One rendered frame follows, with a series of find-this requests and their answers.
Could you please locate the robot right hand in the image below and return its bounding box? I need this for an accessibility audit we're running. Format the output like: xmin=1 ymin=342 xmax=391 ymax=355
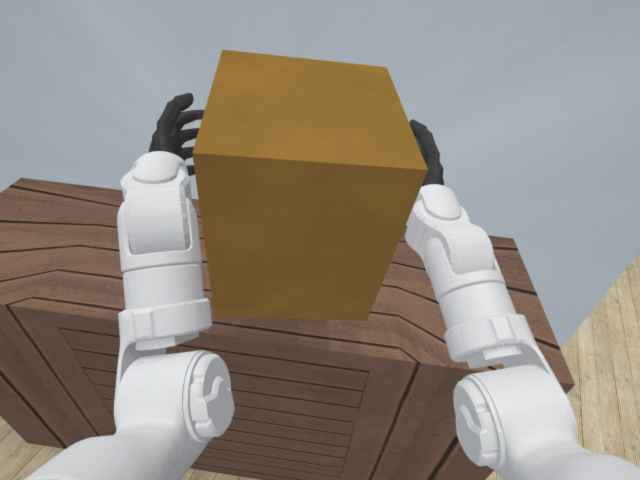
xmin=409 ymin=119 xmax=444 ymax=187

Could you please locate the robot right upper arm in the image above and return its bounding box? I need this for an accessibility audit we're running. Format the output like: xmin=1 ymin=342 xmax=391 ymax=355
xmin=453 ymin=364 xmax=640 ymax=480

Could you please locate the robot left upper arm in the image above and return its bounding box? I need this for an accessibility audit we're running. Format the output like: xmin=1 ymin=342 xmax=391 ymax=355
xmin=24 ymin=350 xmax=235 ymax=480

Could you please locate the pedestal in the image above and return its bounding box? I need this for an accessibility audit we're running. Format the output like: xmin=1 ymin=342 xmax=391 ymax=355
xmin=0 ymin=178 xmax=575 ymax=480

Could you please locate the carton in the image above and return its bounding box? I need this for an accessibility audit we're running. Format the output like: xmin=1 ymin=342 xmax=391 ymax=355
xmin=192 ymin=50 xmax=428 ymax=320

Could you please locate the right robot forearm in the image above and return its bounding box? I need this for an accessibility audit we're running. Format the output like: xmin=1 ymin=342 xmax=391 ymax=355
xmin=405 ymin=184 xmax=578 ymax=439

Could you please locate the robot left hand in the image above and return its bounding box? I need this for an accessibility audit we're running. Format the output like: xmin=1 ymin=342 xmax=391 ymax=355
xmin=148 ymin=93 xmax=205 ymax=176

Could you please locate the left robot forearm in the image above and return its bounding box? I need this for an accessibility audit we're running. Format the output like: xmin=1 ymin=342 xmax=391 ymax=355
xmin=114 ymin=151 xmax=212 ymax=425

